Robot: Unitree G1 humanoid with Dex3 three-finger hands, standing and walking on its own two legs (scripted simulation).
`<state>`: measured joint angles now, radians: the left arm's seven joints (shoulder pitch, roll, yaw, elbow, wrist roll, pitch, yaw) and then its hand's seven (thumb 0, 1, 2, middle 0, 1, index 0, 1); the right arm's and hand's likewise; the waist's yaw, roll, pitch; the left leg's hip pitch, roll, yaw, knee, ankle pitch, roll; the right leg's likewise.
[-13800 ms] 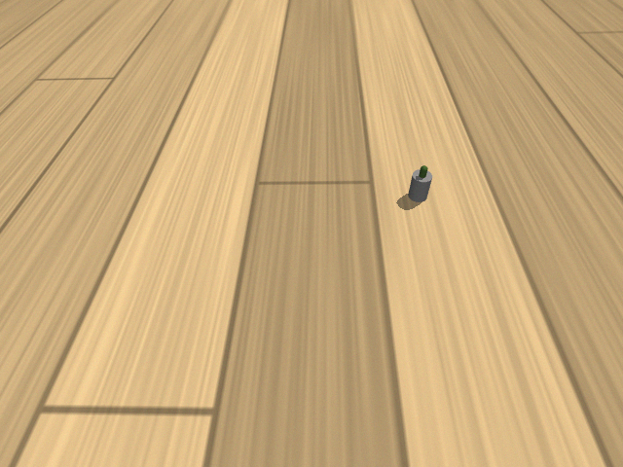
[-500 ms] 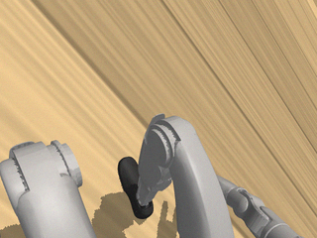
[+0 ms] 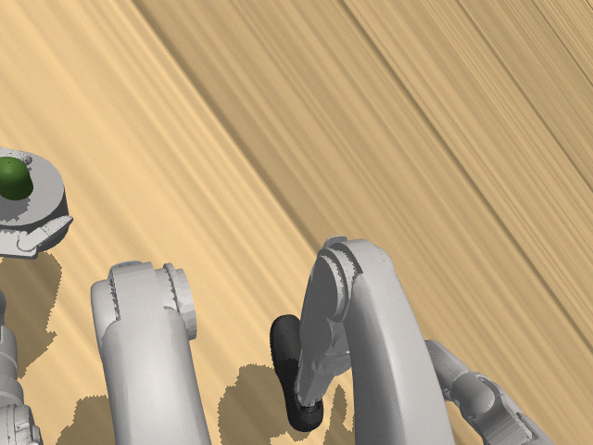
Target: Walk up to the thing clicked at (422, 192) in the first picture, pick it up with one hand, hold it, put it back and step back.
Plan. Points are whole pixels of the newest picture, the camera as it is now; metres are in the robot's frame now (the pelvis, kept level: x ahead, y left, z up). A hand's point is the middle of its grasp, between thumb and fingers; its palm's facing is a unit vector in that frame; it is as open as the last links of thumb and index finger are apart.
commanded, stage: settle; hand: left
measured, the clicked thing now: (21, 198) +0.41 +0.30 -0.12
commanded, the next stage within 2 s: lift in 1.28 s
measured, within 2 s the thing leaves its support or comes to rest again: neither
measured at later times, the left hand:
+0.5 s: hand (4, 165) +0.41 +0.29 -0.02, palm faces +0.30 -0.95 -0.07, open 9.5 cm
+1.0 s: hand (2, 149) +0.41 +0.28 +0.02, palm faces +0.30 -0.95 -0.07, open 9.5 cm
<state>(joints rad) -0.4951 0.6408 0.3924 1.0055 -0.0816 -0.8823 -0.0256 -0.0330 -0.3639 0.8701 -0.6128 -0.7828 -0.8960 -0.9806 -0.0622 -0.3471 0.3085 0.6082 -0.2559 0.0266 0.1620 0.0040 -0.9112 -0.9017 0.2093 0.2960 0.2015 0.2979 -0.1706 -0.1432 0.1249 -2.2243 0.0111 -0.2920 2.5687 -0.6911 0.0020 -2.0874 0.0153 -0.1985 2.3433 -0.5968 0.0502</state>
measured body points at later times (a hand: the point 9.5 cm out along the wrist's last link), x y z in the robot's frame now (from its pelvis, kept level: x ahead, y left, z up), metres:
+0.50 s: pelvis +0.02 -0.01 +0.03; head +0.22 +0.08 +0.43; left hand +0.39 +0.34 -0.01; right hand +0.20 -0.25 -0.08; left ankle +0.09 +0.12 -0.27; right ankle +0.14 -0.13 -0.27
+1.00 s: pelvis +0.02 -0.02 +0.06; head +0.22 +0.06 +0.46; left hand +0.38 +0.33 +0.03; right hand +0.21 -0.26 -0.06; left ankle +0.09 +0.12 -0.27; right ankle +0.14 -0.13 -0.27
